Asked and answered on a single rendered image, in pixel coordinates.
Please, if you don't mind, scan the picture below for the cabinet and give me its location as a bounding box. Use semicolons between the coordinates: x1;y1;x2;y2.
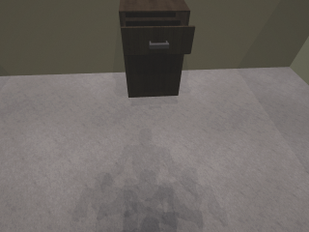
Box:
119;0;190;98

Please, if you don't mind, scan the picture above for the drawer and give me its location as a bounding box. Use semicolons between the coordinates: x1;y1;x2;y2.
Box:
121;19;195;56

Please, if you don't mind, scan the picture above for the handle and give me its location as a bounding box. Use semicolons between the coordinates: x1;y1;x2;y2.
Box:
149;41;170;49

